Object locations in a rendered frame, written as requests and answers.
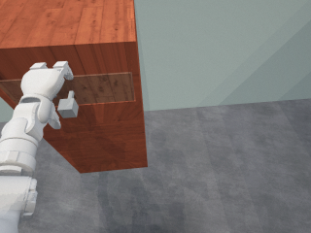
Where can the left robot forearm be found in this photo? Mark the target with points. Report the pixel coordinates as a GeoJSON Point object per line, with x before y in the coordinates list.
{"type": "Point", "coordinates": [21, 136]}

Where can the robot left upper arm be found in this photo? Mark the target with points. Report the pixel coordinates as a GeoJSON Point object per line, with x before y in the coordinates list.
{"type": "Point", "coordinates": [17, 201]}

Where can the robot left hand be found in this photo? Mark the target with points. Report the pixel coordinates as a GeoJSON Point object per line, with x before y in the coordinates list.
{"type": "Point", "coordinates": [47, 82]}

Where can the handle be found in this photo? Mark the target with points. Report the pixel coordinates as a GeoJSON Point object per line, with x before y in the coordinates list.
{"type": "Point", "coordinates": [68, 107]}

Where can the cabinet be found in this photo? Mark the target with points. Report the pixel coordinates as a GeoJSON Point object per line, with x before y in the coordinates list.
{"type": "Point", "coordinates": [95, 37]}

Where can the drawer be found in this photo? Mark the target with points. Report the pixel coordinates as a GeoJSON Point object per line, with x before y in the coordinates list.
{"type": "Point", "coordinates": [88, 89]}

